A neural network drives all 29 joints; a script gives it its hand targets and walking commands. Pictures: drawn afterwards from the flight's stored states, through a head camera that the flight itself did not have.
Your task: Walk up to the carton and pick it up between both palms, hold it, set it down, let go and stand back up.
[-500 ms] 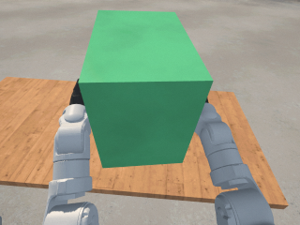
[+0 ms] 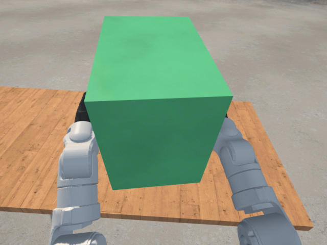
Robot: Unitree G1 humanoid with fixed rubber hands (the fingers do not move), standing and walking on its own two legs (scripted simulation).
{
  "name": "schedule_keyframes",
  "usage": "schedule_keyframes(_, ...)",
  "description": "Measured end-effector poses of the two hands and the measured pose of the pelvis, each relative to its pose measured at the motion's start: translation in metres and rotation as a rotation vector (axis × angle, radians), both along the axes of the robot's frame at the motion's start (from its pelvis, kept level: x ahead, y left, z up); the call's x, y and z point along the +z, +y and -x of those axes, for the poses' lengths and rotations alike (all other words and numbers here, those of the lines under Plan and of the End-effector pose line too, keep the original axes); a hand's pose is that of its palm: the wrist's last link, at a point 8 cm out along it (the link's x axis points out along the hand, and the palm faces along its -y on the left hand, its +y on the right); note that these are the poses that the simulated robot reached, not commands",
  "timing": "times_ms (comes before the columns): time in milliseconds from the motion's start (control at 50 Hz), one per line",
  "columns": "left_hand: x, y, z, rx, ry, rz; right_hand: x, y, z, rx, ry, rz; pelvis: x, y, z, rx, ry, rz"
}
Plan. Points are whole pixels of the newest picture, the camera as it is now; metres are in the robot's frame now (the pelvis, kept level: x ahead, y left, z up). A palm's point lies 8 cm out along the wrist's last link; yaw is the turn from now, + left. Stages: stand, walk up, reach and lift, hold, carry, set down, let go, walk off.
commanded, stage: hold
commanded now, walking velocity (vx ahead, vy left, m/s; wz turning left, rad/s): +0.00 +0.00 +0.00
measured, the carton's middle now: (152, 99) +0.41 +0.00 +0.20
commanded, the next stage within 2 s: none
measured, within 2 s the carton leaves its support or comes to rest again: neither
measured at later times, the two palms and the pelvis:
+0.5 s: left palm (86, 125) +0.35 +0.14 +0.19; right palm (219, 120) +0.35 -0.16 +0.18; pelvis -0.01 +0.00 +0.00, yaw +0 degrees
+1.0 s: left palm (84, 123) +0.36 +0.15 +0.19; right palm (215, 116) +0.36 -0.15 +0.19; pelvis -0.01 -0.01 +0.00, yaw +1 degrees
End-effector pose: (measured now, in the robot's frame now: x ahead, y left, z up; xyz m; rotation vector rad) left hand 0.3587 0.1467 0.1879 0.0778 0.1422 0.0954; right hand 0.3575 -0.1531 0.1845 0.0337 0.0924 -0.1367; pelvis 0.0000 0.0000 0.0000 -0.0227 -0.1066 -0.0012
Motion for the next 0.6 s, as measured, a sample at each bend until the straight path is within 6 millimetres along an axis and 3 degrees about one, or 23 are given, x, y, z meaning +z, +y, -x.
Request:
schedule_keyframes(260, 0.002, 0.004, 0.011, 0.014, -0.010, 0.007, 0.000, 0.004, 0.007, 0.009, -0.012, -0.006, 0.000, 0.004, -0.001, -0.001, -0.024, 0.001)
schedule_keyframes(600, 0.002, -0.005, 0.010, 0.013, 0.011, 0.002, -0.002, -0.005, 0.007, 0.007, 0.005, 0.009, 0.000, -0.005, 0.014, -0.003, 0.000, -0.008)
